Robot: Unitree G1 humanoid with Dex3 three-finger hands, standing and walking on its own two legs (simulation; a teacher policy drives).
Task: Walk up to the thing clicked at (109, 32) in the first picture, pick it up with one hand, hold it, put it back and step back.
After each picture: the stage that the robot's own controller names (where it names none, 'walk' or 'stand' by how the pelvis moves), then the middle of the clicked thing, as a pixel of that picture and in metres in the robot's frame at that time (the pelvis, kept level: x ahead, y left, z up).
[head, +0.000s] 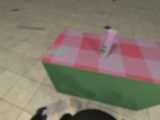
stand; (106, 46) +0.58 -0.12 +0.11
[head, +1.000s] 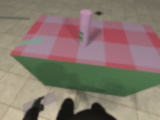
walk; (84, 31) +0.57 +0.09 +0.16
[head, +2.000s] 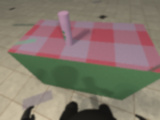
stand; (66, 30) +0.59 +0.22 +0.17
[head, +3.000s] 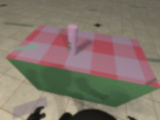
walk; (72, 42) +0.55 +0.16 +0.12
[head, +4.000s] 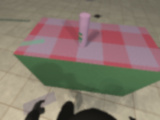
stand; (83, 32) +0.60 +0.08 +0.14
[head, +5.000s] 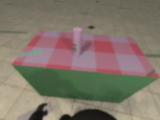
stand; (77, 43) +0.58 +0.11 +0.11
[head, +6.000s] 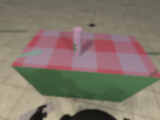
stand; (77, 43) +0.57 +0.11 +0.11
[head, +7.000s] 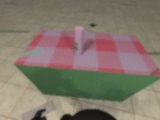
stand; (78, 42) +0.58 +0.10 +0.11
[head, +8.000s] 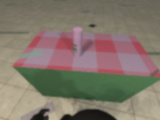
stand; (77, 44) +0.57 +0.11 +0.11
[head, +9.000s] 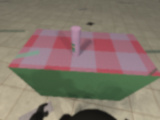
rise first; (75, 43) +0.56 +0.11 +0.11
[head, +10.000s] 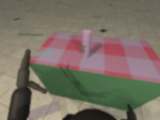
rise first; (86, 45) +0.59 +0.08 +0.11
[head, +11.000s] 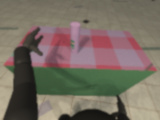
go down; (75, 40) +0.59 +0.08 +0.12
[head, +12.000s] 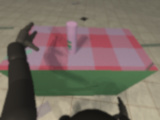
go down; (72, 40) +0.56 +0.08 +0.12
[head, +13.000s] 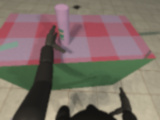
close in; (64, 28) +0.58 +0.10 +0.16
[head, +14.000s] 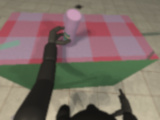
lift; (70, 32) +0.54 +0.07 +0.17
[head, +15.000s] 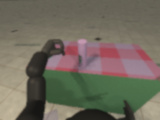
lift; (82, 55) +0.50 +0.07 +0.14
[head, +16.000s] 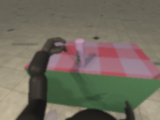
hold; (80, 54) +0.50 +0.08 +0.13
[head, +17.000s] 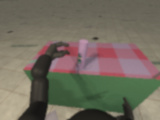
hold; (82, 55) +0.51 +0.06 +0.13
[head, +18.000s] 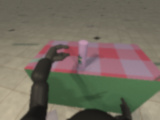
hold; (82, 56) +0.49 +0.07 +0.12
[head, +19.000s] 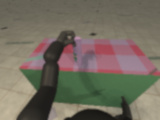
crouch; (77, 53) +0.51 +0.09 +0.12
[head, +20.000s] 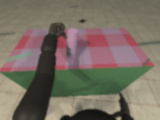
lower; (71, 47) +0.50 +0.08 +0.12
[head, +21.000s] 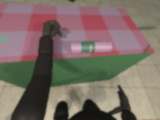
lower; (90, 47) +0.47 -0.08 +0.09
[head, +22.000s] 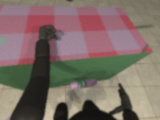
lower; (83, 84) +0.32 -0.08 -0.28
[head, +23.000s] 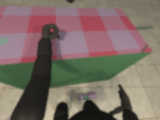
lower; (87, 96) +0.25 -0.18 -0.68
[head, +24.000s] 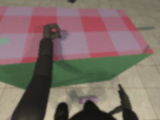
lower; (88, 100) +0.20 -0.18 -0.68
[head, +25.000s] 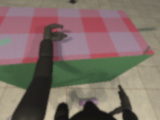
open; (88, 102) +0.18 -0.18 -0.68
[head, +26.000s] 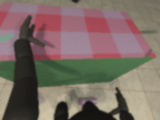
rise; (87, 101) +0.19 -0.19 -0.68
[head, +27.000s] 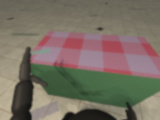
sink last; out of the picture +0.18 -0.18 -0.72
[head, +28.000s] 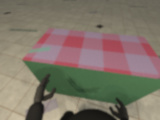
stand; (97, 119) +0.19 -0.19 -0.73
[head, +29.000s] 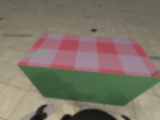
stand; out of the picture +0.19 -0.18 -0.74
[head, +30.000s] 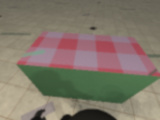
stand; (94, 118) +0.21 -0.17 -0.75
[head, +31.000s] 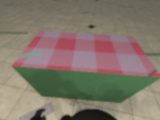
stand; (94, 118) +0.19 -0.17 -0.75
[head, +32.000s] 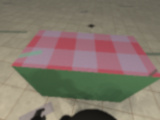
stand; (94, 117) +0.19 -0.18 -0.75
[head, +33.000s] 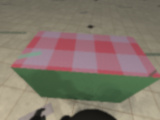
stand; (94, 118) +0.19 -0.18 -0.75
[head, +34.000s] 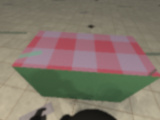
walk; (94, 117) +0.20 -0.17 -0.75
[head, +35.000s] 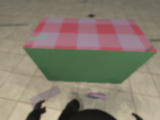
walk; (97, 96) +0.40 -0.18 -0.73
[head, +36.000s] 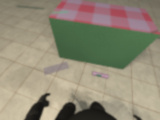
walk; (100, 74) +0.69 -0.26 -0.71
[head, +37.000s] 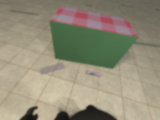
walk; (93, 73) +0.85 -0.25 -0.73
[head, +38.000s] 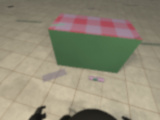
stand; (96, 79) +0.76 -0.22 -0.75
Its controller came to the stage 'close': yes
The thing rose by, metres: 0.00
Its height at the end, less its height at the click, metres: -0.86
